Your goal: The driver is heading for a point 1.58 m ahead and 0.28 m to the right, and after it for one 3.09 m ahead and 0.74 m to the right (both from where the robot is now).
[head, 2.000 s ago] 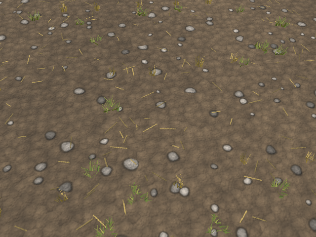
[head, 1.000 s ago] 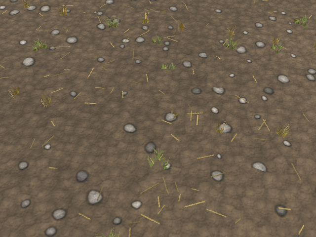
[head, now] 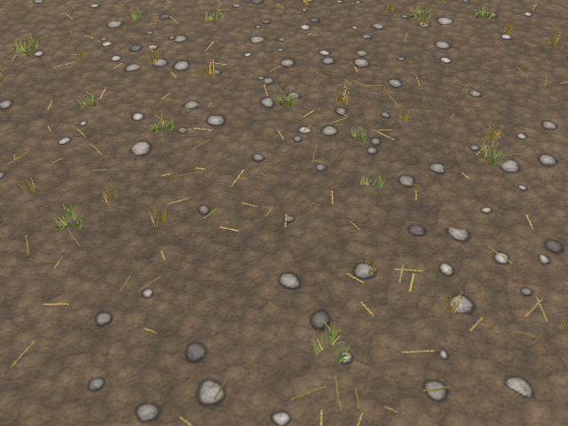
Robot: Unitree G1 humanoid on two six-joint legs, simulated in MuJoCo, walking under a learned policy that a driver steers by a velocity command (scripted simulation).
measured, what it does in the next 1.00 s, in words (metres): lifts its right foot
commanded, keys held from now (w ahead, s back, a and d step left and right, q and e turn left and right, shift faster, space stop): no key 0.58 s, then w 0.42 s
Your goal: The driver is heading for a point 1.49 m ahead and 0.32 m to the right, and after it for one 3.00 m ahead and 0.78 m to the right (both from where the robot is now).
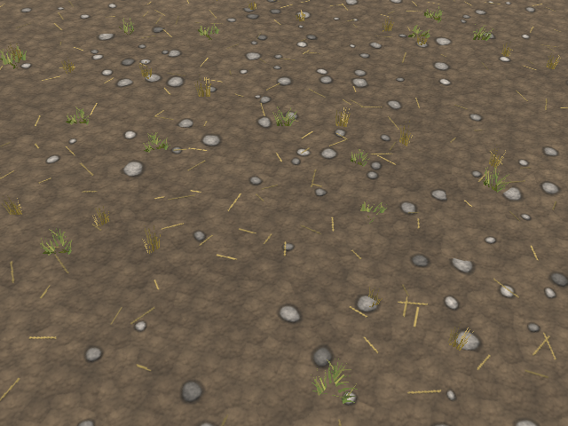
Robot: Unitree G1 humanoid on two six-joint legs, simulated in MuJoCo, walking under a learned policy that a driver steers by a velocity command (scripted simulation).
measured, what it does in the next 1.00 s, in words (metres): walks ahead: right foot, then left foot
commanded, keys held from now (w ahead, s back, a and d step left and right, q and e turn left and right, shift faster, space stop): w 1.00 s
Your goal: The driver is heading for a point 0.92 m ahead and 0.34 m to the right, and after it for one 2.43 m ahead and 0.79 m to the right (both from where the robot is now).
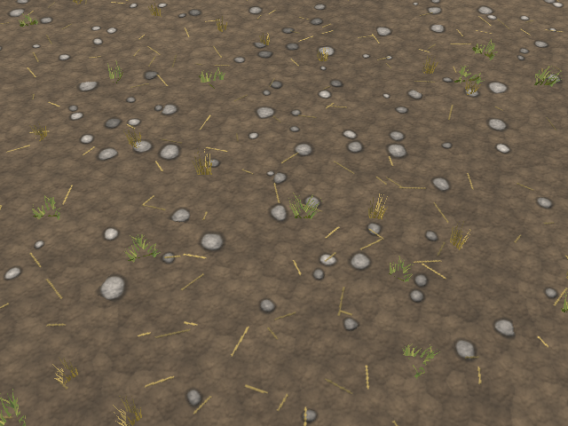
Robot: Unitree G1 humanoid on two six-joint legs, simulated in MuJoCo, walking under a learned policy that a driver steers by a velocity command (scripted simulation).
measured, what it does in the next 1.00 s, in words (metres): walks ahead: right foot, then left foot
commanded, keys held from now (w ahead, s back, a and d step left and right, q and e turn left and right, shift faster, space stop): w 0.54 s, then w+e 0.46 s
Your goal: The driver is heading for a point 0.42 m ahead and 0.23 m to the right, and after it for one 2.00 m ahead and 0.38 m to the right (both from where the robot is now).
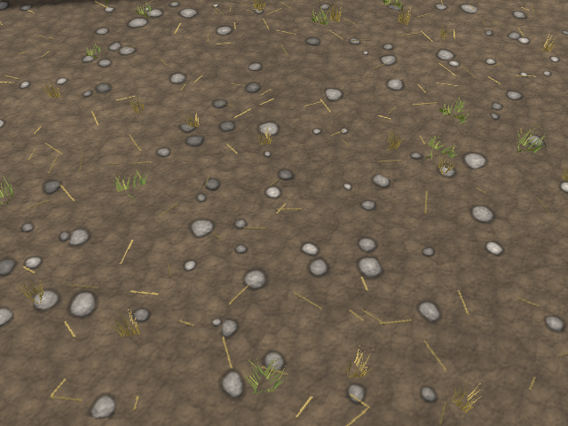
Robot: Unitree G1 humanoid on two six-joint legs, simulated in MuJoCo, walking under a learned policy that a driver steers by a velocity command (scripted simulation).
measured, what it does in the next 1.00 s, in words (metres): walks ahead, turning right: right foot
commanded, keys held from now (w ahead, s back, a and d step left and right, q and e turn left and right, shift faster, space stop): w+e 0.52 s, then e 0.44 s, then q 0.04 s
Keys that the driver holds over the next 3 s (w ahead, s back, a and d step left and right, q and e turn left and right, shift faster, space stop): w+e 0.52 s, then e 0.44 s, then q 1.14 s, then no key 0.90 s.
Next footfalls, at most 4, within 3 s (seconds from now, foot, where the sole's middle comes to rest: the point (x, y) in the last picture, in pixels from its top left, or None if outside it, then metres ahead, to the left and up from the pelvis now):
0.46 right None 0.35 -0.14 -0.76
1.04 left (355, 366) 0.60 -0.11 -0.76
1.48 right None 0.44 -0.23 -0.76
1.92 left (311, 413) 0.49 -0.01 -0.76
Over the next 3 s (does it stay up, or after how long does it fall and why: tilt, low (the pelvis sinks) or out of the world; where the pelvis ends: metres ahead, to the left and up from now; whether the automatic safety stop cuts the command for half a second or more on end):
stays up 0.46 -0.12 0.02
